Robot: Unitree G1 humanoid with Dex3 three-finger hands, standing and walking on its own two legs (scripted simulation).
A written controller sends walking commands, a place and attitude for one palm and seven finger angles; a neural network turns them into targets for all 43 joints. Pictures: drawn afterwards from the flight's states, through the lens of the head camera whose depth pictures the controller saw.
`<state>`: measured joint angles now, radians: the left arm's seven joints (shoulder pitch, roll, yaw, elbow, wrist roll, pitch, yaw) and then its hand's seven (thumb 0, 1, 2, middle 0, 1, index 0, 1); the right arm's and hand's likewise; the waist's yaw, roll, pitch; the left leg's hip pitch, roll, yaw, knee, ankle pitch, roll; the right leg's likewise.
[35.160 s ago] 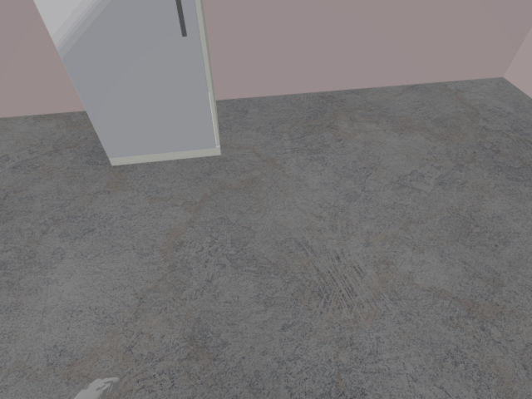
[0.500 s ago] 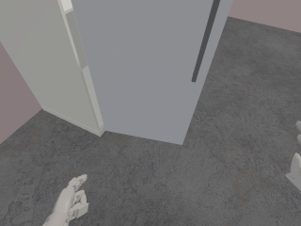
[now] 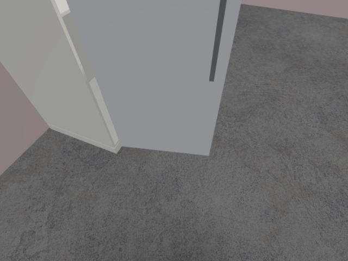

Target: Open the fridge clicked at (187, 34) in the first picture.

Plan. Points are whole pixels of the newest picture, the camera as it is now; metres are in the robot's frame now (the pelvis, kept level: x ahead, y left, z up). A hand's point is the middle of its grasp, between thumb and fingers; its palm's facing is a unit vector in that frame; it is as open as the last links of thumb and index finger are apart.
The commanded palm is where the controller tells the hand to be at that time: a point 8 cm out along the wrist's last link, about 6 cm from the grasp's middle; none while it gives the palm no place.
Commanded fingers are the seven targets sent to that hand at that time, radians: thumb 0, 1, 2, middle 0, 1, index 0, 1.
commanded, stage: let the arm hang, fingers relaxed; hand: right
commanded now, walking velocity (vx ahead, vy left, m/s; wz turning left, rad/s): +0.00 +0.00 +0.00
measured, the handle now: (218, 28) +0.78 -0.11 +0.14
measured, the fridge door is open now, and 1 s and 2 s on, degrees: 75 75 75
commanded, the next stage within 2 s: look to check the result in 0.54 s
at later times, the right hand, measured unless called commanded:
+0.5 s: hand out of the picture +0.07 -0.23 -0.16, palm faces -0.05 +0.96 -0.28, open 7.3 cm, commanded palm none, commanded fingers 0.00 -0.90 -0.90 0.20 0.30 0.20 0.30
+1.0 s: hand out of the picture +0.10 -0.24 -0.15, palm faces -0.06 +0.94 -0.33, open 7.4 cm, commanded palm none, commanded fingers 0.00 -0.90 -0.90 0.20 0.30 0.20 0.30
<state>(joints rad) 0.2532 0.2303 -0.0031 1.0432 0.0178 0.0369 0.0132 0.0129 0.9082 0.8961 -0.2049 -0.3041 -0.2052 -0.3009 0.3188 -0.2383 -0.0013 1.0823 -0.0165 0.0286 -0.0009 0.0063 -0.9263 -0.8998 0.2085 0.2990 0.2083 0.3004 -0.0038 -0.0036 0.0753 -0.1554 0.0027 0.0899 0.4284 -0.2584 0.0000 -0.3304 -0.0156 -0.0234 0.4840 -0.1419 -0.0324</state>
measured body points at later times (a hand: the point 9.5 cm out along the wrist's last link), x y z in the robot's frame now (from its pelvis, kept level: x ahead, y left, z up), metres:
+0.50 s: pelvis +0.01 -0.01 +0.01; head +0.02 -0.01 +0.46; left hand +0.06 +0.27 -0.14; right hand +0.07 -0.28 -0.14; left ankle -0.02 +0.12 -0.74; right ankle +0.07 -0.09 -0.74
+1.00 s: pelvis +0.03 +0.00 +0.01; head +0.06 +0.01 +0.46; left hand +0.11 +0.29 -0.13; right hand +0.11 -0.29 -0.13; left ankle -0.02 +0.12 -0.74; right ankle +0.07 -0.09 -0.74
